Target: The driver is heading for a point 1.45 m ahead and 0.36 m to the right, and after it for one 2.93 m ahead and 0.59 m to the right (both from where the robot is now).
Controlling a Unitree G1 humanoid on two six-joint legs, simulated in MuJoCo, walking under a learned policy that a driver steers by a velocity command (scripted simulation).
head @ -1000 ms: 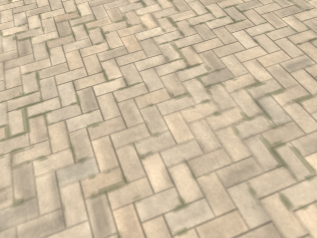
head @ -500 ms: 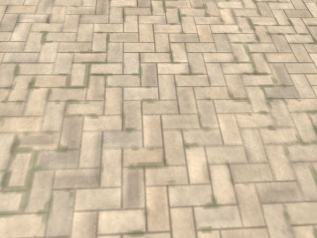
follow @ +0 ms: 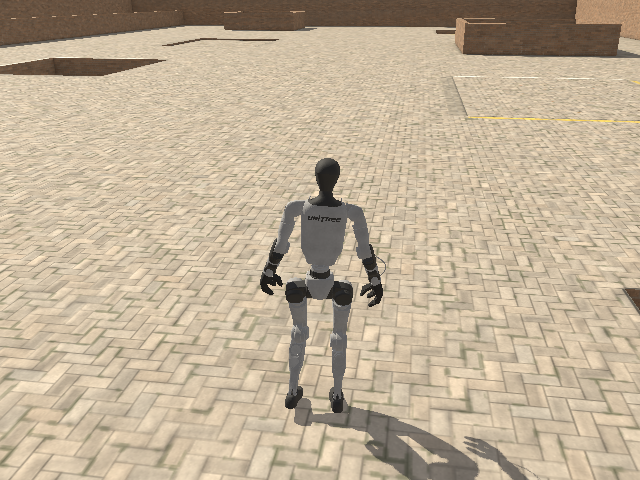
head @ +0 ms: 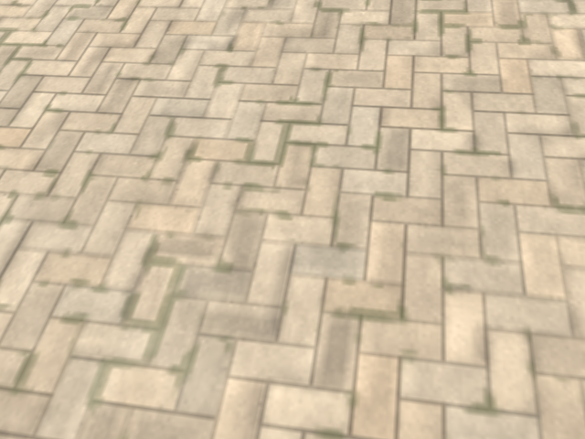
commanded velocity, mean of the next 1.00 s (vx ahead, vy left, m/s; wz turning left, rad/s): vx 0.03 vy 0.00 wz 0.04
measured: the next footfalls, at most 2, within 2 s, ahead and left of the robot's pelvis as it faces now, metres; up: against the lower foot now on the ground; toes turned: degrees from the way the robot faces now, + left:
left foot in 0.14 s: +0.01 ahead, +0.12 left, +0.00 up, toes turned -4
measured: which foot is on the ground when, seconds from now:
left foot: up 0.00-0.12, down 0.14-1.00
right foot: down 0.00-1.00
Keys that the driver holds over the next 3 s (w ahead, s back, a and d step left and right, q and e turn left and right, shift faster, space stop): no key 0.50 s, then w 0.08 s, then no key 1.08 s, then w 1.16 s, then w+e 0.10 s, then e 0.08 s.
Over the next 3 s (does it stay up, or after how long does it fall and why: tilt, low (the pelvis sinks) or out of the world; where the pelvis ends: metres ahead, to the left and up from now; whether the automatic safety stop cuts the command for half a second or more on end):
stays up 0.59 0.05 -0.02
